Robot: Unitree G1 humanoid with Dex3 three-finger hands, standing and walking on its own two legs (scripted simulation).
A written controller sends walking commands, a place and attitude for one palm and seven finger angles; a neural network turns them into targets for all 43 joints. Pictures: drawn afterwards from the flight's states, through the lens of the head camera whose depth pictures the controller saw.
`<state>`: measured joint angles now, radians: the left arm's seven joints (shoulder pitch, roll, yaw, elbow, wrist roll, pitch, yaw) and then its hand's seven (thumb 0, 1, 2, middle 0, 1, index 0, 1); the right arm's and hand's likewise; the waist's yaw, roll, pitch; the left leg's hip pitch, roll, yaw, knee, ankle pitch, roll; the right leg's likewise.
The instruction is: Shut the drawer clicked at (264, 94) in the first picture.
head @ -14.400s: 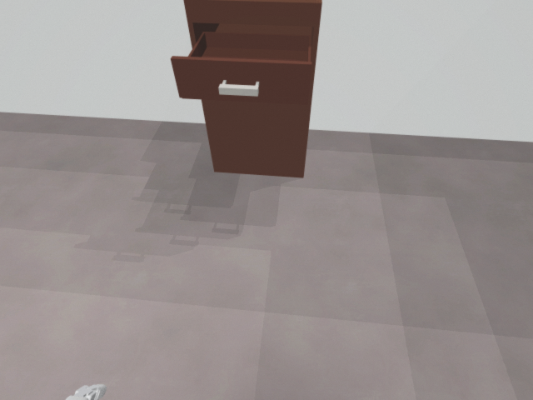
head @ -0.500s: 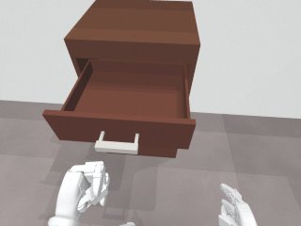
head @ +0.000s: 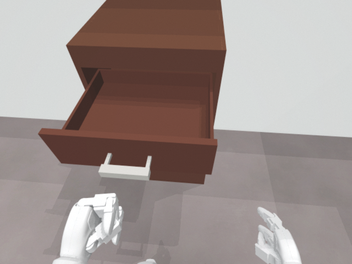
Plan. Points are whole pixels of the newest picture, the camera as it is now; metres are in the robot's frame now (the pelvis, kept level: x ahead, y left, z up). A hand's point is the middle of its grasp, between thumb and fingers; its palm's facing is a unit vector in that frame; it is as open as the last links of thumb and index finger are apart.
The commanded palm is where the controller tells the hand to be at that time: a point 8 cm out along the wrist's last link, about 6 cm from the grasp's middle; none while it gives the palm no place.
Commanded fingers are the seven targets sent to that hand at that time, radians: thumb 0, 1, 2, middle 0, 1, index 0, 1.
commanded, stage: bring the fist close to the handle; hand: left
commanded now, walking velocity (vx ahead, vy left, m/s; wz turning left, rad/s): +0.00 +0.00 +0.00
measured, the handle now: (127, 165) +0.36 +0.15 +0.00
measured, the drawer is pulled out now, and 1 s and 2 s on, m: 0.30 0.30 0.25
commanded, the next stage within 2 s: push the drawer shut in 1.24 s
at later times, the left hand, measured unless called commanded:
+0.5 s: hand (128, 211) +0.23 +0.11 +0.03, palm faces -0.09 -1.00 -0.02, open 3.3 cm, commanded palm +0.22 +0.17 +0.03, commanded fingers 0.00 0.90 0.90 -1.40 -1.60 -1.40 -1.60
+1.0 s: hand (135, 196) +0.28 +0.11 -0.01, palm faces -0.10 -1.00 +0.00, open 3.3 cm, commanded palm +0.26 +0.16 +0.00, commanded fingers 0.00 0.90 0.90 -1.40 -1.60 -1.40 -1.60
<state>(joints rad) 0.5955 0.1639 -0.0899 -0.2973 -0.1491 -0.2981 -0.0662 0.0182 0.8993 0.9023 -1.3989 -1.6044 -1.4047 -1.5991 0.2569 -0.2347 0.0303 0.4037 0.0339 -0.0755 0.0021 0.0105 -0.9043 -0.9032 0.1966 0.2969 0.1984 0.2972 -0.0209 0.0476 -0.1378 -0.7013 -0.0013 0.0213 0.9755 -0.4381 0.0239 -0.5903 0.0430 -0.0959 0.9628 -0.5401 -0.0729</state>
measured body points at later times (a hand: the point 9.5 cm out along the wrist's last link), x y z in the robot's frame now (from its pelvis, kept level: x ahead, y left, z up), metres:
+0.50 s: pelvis -0.01 +0.00 -0.02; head +0.05 -0.01 +0.43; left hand +0.23 +0.17 +0.04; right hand +0.16 -0.25 -0.10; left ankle +0.03 +0.11 -0.68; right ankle -0.03 -0.07 -0.68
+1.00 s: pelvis -0.01 +0.02 -0.04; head +0.07 +0.02 +0.40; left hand +0.28 +0.17 +0.00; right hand +0.14 -0.22 -0.14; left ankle +0.03 +0.11 -0.68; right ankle -0.03 -0.07 -0.68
